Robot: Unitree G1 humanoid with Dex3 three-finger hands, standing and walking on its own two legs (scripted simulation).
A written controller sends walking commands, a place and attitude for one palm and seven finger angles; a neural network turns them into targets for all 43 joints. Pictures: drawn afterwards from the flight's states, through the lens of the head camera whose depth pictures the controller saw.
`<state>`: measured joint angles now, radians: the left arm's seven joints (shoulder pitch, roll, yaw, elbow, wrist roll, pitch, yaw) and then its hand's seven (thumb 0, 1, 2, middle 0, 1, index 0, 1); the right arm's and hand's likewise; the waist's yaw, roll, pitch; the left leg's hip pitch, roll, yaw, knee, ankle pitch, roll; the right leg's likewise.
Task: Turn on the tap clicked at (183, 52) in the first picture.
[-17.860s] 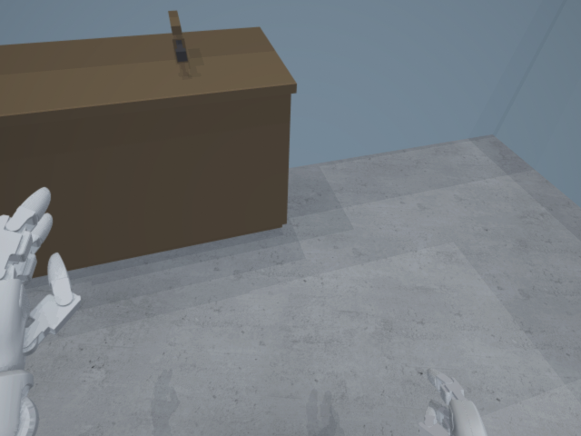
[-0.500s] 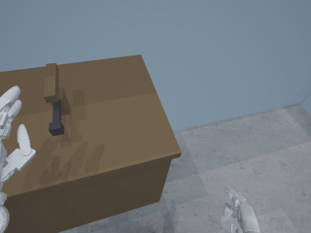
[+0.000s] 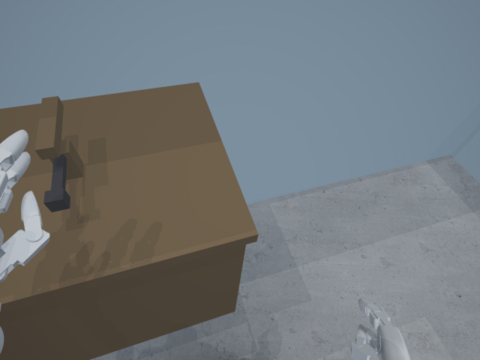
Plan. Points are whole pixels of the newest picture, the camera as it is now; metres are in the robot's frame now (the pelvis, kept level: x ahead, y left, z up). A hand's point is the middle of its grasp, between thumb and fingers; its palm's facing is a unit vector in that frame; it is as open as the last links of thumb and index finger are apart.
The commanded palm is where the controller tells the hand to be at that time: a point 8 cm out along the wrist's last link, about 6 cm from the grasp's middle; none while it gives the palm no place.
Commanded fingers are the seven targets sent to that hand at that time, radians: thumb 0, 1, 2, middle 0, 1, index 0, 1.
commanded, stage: come to a stop and stand still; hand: left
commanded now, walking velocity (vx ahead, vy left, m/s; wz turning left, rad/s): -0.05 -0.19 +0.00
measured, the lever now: (57, 200) +0.34 +0.33 +0.05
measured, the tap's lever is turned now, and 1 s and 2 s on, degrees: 0 0 0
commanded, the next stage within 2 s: look again from close up in 1.08 s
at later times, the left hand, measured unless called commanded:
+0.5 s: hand out of the picture +0.19 +0.30 +0.17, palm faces +0.43 -0.85 -0.32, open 7.4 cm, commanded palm +0.13 +0.32 +0.18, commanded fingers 0.00 0.90 0.90 -0.20 -0.30 -0.20 -0.30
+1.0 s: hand out of the picture +0.21 +0.32 +0.17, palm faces +0.39 -0.85 -0.35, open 7.4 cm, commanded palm +0.15 +0.35 +0.18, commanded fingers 0.00 0.90 0.90 -0.20 -0.30 -0.20 -0.30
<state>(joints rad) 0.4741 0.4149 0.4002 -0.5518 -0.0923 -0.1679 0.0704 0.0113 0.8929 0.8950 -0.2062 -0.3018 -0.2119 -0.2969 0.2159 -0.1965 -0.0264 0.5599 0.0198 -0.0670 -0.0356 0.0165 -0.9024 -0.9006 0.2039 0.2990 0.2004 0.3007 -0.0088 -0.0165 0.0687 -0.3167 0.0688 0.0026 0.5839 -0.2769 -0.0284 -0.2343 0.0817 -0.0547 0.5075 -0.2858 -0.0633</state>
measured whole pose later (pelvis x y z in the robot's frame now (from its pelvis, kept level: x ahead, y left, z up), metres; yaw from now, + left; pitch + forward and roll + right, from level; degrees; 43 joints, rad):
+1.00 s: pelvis -0.01 +0.07 +0.01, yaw +0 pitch -1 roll -2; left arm 0.40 0.36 0.35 -0.46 -0.03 -0.21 0.11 0.01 0.89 0.90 -0.20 -0.30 -0.21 -0.30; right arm 0.21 -0.18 0.02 0.59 0.01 -0.13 -0.02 0.02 -0.90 -0.90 0.21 0.30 0.20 0.30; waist 0.02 -0.03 0.05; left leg -0.24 -0.04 0.03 0.46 -0.20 0.07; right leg -0.16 -0.02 -0.01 0.39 -0.21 0.04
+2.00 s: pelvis -0.02 +0.01 -0.01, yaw +4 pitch -1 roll -1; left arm 0.30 0.39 0.40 -0.29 -0.12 -0.15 0.09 0.01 0.89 0.89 -0.21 -0.30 -0.21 -0.30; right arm 0.16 -0.26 0.02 0.67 0.01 -0.12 -0.04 0.02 -0.90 -0.90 0.20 0.30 0.20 0.30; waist 0.06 0.01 -0.01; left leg -0.38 -0.01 -0.06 0.68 -0.28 -0.01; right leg -0.30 0.03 -0.09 0.66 -0.35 -0.05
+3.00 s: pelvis -0.01 +0.02 -0.01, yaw +4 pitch +1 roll -1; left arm 0.52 0.26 0.23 -0.49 -0.19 0.04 0.16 0.01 0.90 0.90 -0.20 -0.30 -0.21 -0.30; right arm 0.20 -0.23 0.06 0.62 0.04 -0.20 -0.07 0.02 -0.90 -0.90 0.21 0.30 0.20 0.30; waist 0.07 0.04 -0.07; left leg -0.41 -0.03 -0.05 0.71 -0.32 0.01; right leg -0.33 0.01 -0.08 0.70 -0.39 -0.04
